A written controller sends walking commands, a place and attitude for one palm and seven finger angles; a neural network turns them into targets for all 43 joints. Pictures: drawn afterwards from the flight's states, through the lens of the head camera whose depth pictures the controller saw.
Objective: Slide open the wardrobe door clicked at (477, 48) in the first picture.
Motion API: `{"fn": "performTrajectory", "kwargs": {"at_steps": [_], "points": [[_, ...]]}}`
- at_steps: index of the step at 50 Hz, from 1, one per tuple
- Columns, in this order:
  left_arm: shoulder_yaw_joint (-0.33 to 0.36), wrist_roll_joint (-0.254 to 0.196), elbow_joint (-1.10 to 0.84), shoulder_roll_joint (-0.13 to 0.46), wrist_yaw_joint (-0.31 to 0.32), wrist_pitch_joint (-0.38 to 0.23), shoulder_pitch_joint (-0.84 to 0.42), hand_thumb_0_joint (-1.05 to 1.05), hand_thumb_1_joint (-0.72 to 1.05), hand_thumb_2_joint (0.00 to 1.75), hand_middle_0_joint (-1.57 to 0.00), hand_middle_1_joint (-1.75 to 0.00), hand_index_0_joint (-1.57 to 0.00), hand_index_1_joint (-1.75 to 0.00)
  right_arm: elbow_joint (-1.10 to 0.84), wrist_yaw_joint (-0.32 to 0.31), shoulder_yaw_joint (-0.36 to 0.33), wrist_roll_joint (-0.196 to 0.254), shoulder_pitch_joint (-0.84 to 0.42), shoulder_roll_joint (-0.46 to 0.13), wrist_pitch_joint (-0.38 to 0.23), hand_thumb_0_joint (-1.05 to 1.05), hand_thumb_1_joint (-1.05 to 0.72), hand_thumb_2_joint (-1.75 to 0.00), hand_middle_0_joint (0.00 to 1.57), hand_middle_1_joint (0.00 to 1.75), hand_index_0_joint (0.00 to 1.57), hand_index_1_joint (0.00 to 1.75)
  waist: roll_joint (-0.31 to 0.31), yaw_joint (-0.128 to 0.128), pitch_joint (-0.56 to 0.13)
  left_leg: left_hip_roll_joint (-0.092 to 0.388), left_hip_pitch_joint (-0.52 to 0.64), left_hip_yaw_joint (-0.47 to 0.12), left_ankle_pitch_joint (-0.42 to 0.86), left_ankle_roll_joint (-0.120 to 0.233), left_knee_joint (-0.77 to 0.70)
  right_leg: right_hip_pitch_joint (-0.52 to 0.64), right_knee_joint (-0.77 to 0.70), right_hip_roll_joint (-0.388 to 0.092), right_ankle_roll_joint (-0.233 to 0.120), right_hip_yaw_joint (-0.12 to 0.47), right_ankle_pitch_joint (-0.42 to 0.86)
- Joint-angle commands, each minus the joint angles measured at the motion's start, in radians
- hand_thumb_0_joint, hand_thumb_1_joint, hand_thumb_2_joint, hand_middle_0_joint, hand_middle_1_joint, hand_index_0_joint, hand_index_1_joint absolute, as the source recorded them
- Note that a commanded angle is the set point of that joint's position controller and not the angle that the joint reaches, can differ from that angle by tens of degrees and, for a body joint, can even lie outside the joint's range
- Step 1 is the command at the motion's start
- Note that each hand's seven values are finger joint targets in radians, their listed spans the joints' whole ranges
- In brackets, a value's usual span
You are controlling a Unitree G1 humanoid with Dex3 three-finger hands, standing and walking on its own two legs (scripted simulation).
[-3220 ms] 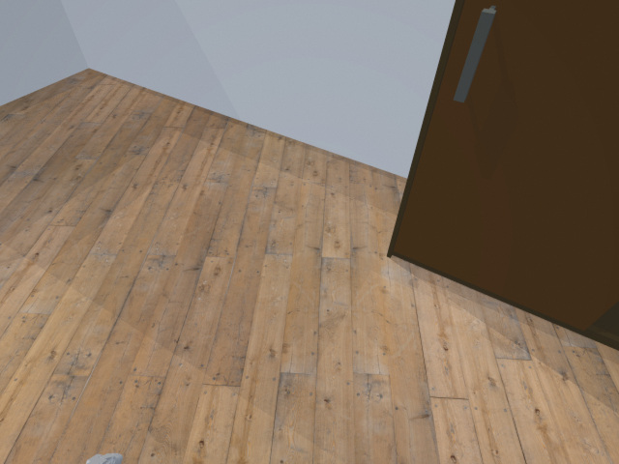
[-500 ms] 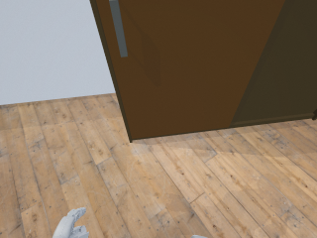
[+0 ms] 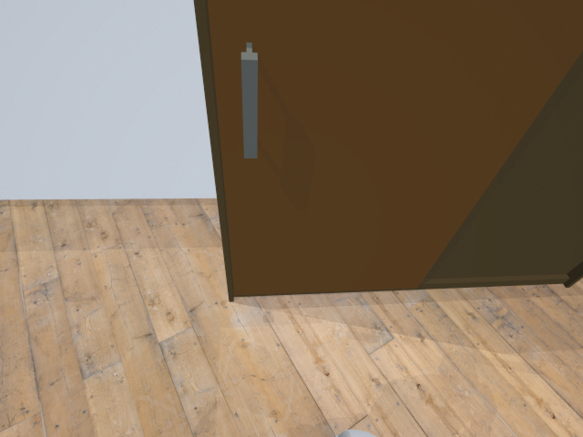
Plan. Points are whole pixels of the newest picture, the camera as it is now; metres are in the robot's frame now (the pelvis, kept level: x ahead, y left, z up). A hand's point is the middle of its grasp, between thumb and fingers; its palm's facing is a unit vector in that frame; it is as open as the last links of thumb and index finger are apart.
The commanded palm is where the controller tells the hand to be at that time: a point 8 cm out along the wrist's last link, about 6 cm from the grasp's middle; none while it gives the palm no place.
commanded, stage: take the last steps up to it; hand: left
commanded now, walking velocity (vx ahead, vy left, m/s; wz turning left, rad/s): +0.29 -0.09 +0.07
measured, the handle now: (249, 103) +0.67 +0.11 +0.10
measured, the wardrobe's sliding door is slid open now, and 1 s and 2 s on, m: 0.00 0.00 0.00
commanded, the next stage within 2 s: come to a stop and stand still in 0.32 s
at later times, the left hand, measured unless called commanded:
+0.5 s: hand (219, 405) +0.21 +0.12 -0.18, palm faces +0.10 -0.97 -0.20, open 7.2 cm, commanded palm none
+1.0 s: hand (222, 417) +0.19 +0.11 -0.18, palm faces +0.11 -0.95 -0.28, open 7.4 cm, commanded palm none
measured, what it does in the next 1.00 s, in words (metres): walks ahead: right foot, then left foot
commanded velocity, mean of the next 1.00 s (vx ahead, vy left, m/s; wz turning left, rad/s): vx -0.01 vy -0.01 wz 0.03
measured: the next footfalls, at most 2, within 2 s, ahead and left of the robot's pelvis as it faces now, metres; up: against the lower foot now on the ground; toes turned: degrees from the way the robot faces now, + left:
right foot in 0.26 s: +0.23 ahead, -0.16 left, +0.00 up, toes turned -9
left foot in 0.60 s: +0.29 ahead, +0.06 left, +0.00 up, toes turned +10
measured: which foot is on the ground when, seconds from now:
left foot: down 0.00-0.26, up 0.28-0.58, down 0.60-0.92, up 0.94-1.00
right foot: up 0.00-0.24, down 0.26-0.66, up 0.68-0.88, down 0.90-1.00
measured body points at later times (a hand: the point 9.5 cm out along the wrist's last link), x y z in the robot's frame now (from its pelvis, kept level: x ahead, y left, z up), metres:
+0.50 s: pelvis +0.17 -0.07 -0.01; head +0.19 -0.06 +0.44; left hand +0.20 +0.17 -0.16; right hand +0.24 -0.30 -0.16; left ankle +0.18 +0.06 -0.71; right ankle +0.19 -0.15 -0.75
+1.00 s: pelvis +0.18 -0.09 -0.02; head +0.20 -0.11 +0.43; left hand +0.18 +0.16 -0.16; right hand +0.28 -0.31 -0.18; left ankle +0.22 +0.05 -0.72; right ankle +0.19 -0.19 -0.75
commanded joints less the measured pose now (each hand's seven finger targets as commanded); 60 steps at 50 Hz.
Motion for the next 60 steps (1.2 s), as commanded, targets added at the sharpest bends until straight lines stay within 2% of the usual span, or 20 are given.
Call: {"fn": "performTrajectory", "kwargs": {"at_steps": [1, 8, 11, 12, 13, 14, 16, 20, 27, 29, 32, 36, 43, 44, 45, 46, 50, 54, 57, 60], "points": [[-0.004, -0.007, -0.078, -0.006, 0.001, -0.025, -0.088, 0.0, 0.9, 0.9, -0.2, -0.3, -0.2, -0.3, 0.009, -0.015, -0.038, 0.007, 0.108, -0.16, -0.015, 0.0, -0.9, -0.9, 0.2, 0.3, 0.2, 0.3, 0.139, -0.012, 0.081, 0.237, 0.1, -0.165, 0.308, 0.102, -0.187, -0.159, -0.101, -0.045, 0.02, 0.0, 0.046], [-0.004, -0.011, -0.094, -0.019, 0.002, -0.043, -0.162, 0.0, 0.9, 0.9, -0.2, -0.3, -0.2, -0.3, 0.033, -0.009, -0.055, -0.005, 0.102, -0.175, 0.001, 0.0, -0.9, -0.9, 0.2, 0.3, 0.2, 0.3, 0.193, -0.034, 0.1, 0.238, 0.067, -0.13, 0.345, 0.098, -0.112, -0.007, -0.413, -0.001, -0.011, -0.068, 0.038], [0.014, -0.008, -0.02, 0.027, 0.008, -0.062, 0.062, 0.0, 0.9, 0.9, -0.2, -0.3, -0.2, -0.3, 0.029, -0.007, -0.055, 0.006, 0.057, -0.178, 0.004, 0.0, -0.9, -0.9, 0.2, 0.3, 0.2, 0.3, 0.131, 0.076, -0.002, 0.178, -0.022, -0.069, 0.453, 0.044, 0.141, 0.348, -0.561, 0.051, -0.04, -0.104, 0.137], [0.03, -0.003, 0.023, 0.098, 0.017, -0.074, 0.206, 0.0, 0.9, 0.9, -0.2, -0.3, -0.2, -0.3, 0.02, 0.001, -0.051, 0.017, 0.054, -0.156, 0.001, 0.0, -0.9, -0.9, 0.2, 0.3, 0.2, 0.3, 0.025, 0.135, -0.095, 0.133, -0.188, -0.03, 0.321, 0.01, 0.362, 0.59, -0.577, -0.075, -0.089, 0.04, 0.131], [0.057, -0.003, 0.045, 0.208, 0.031, -0.081, 0.316, 0.0, 0.9, 0.9, -0.2, -0.3, -0.2, -0.3, -0.014, 0.005, -0.034, 0.027, 0.086, -0.082, -0.004, 0.0, -0.9, -0.9, 0.2, 0.3, 0.2, 0.3, -0.261, 0.146, -0.207, -0.015, -0.426, 0.007, -0.248, -0.03, 0.686, 0.785, -0.671, -0.351, -0.197, 0.412, 0.23], [0.051, -0.02, 0.047, 0.203, 0.038, -0.076, 0.307, 0.0, 0.9, 0.9, -0.2, -0.3, -0.2, -0.3, -0.033, 0.001, -0.037, 0.029, 0.032, -0.124, 0.013, 0.0, -0.9, -0.9, 0.2, 0.3, 0.2, 0.3, -0.219, 0.146, -0.199, 0.005, -0.429, -0.106, -0.331, -0.008, 0.856, 0.662, -0.762, -0.394, -0.24, 0.468, 0.157], [0.026, -0.015, 0.004, 0.107, 0.048, -0.069, 0.135, 0.0, 0.9, 0.9, -0.2, -0.3, -0.2, -0.3, -0.053, 0.007, -0.045, 0.015, -0.091, -0.108, 0.018, 0.0, -0.9, -0.9, 0.2, 0.3, 0.2, 0.3, -0.086, 0.101, 0.003, 0.083, -0.494, -0.145, -0.186, -0.007, 0.934, 0.404, -0.817, -0.342, -0.231, 0.357, 0.012], [-0.006, -0.001, -0.034, 0.029, 0.059, -0.081, 0.024, 0.0, 0.9, 0.9, -0.2, -0.3, -0.2, -0.3, -0.04, 0.016, -0.033, 0.003, -0.029, -0.055, 0.05, 0.0, -0.9, -0.9, 0.2, 0.3, 0.2, 0.3, -0.042, -0.006, 0.015, 0.099, -0.324, -0.103, -0.127, -0.039, 0.667, 0.197, -0.821, -0.241, -0.18, 0.078, 0.218], [-0.017, -0.02, -0.025, 0.067, 0.064, -0.052, 0.032, 0.0, 0.9, 0.9, -0.2, -0.3, -0.2, -0.3, -0.061, 0.007, -0.006, 0.018, -0.138, -0.095, 0.054, 0.0, -0.9, -0.9, 0.2, 0.3, 0.2, 0.3, -0.074, 0.018, -0.027, 0.024, -0.143, -0.059, 0.105, -0.064, 0.178, 0.307, -0.656, -0.153, -0.136, -0.007, 0.605], [-0.014, -0.019, -0.038, 0.066, 0.068, -0.033, 0.045, 0.0, 0.9, 0.9, -0.2, -0.3, -0.2, -0.3, -0.072, 0.003, -0.024, 0.018, -0.143, -0.161, 0.054, 0.0, -0.9, -0.9, 0.2, 0.3, 0.2, 0.3, 0.023, 0.016, -0.034, 0.086, -0.02, -0.104, 0.477, -0.039, 0.087, 0.239, -0.566, -0.116, -0.075, -0.02, 0.449], [-0.018, -0.024, -0.06, 0.04, 0.078, -0.004, 0.101, 0.0, 0.9, 0.9, -0.2, -0.3, -0.2, -0.3, -0.106, -0.012, -0.042, 0.018, -0.196, -0.238, 0.062, 0.0, -0.9, -0.9, 0.2, 0.3, 0.2, 0.3, 0.315, 0.03, -0.042, 0.269, -0.025, -0.263, 0.839, 0.11, 0.011, 0.218, -0.395, -0.006, 0.007, -0.049, -0.093], [-0.002, -0.019, -0.071, 0.038, 0.072, 0.009, 0.097, 0.0, 0.9, 0.9, -0.2, -0.3, -0.2, -0.3, -0.143, -0.02, -0.061, 0.007, -0.267, -0.257, 0.074, 0.0, -0.9, -0.9, 0.2, 0.3, 0.2, 0.3, 0.223, 0.033, -0.084, 0.295, 0.051, -0.258, 0.835, 0.184, 0.027, 0.088, -0.147, 0.015, 0.0, 0.046, -0.301], [-0.002, -0.012, -0.076, 0.012, 0.069, 0.0, 0.178, 0.0, 0.9, 0.9, -0.2, -0.3, -0.2, -0.3, -0.163, 0.0, -0.077, 0.014, -0.315, -0.242, 0.085, 0.0, -0.9, -0.9, 0.2, 0.3, 0.2, 0.3, 0.123, 0.071, -0.123, 0.196, -0.097, -0.171, 0.374, 0.085, 0.091, 0.299, -0.542, 0.023, 0.006, 0.007, 0.024], [-0.001, -0.003, -0.081, 0.057, 0.072, -0.01, 0.17, 0.0, 0.9, 0.9, -0.2, -0.3, -0.2, -0.3, -0.164, 0.006, -0.072, 0.021, -0.298, -0.196, 0.085, 0.0, -0.9, -0.9, 0.2, 0.3, 0.2, 0.3, -0.011, 0.065, -0.09, 0.12, -0.168, -0.137, 0.198, 0.028, 0.169, 0.326, -0.682, -0.043, -0.015, 0.112, 0.137], [0.005, 0.0, -0.098, 0.125, 0.072, -0.015, 0.111, 0.0, 0.9, 0.9, -0.2, -0.3, -0.2, -0.3, -0.179, 0.014, -0.06, 0.027, -0.288, -0.136, 0.09, 0.0, -0.9, -0.9, 0.2, 0.3, 0.2, 0.3, -0.206, 0.035, -0.033, 0.01, -0.27, -0.064, -0.074, -0.034, 0.233, 0.293, -0.744, -0.219, -0.088, 0.295, 0.186], [0.008, -0.003, -0.118, 0.156, 0.067, -0.013, 0.082, 0.0, 0.9, 0.9, -0.2, -0.3, -0.2, -0.3, -0.187, 0.016, -0.06, 0.021, -0.331, -0.143, 0.105, 0.0, -0.9, -0.9, 0.2, 0.3, 0.2, 0.3, -0.222, 0.063, -0.001, -0.02, -0.238, -0.094, -0.223, -0.045, 0.368, 0.158, -0.812, -0.297, -0.172, 0.342, 0.127], [-0.001, -0.001, -0.12, 0.108, 0.067, -0.015, -0.016, 0.0, 0.9, 0.9, -0.2, -0.3, -0.2, -0.3, -0.126, 0.014, -0.053, 0.018, -0.259, -0.13, 0.108, 0.0, -0.9, -0.9, 0.2, 0.3, 0.2, 0.3, -0.133, 0.018, 0.035, -0.008, -0.257, -0.135, -0.176, -0.04, 0.549, 0.169, -0.741, -0.193, -0.181, 0.2, 0.285], [0.0, -0.006, -0.086, 0.115, 0.068, -0.019, 0.036, 0.0, 0.9, 0.9, -0.2, -0.3, -0.2, -0.3, -0.098, 0.007, -0.036, 0.022, -0.232, -0.121, 0.091, 0.0, -0.9, -0.9, 0.2, 0.3, 0.2, 0.3, -0.105, 0.048, -0.013, -0.006, -0.22, -0.106, -0.159, -0.056, 0.316, 0.312, -0.696, -0.174, -0.183, 0.176, 0.369], [-0.007, -0.023, -0.064, 0.103, 0.067, -0.017, 0.016, 0.0, 0.9, 0.9, -0.2, -0.3, -0.2, -0.3, -0.048, -0.003, -0.021, 0.02, -0.141, -0.127, 0.069, 0.0, -0.9, -0.9, 0.2, 0.3, 0.2, 0.3, -0.046, 0.022, -0.041, 0.012, -0.039, -0.124, 0.065, -0.048, 0.02, 0.27, -0.646, -0.129, -0.112, 0.157, 0.265], [-0.019, -0.027, -0.047, 0.05, 0.062, -0.011, 0.025, 0.0, 0.9, 0.9, -0.2, -0.3, -0.2, -0.3, -0.035, -0.01, -0.017, 0.012, -0.185, -0.184, 0.05, 0.0, -0.9, -0.9, 0.2, 0.3, 0.2, 0.3, 0.141, 0.065, -0.036, 0.14, -0.1, -0.235, 0.22, 0.003, -0.036, 0.321, -0.634, -0.026, -0.026, 0.066, 0.138]]}}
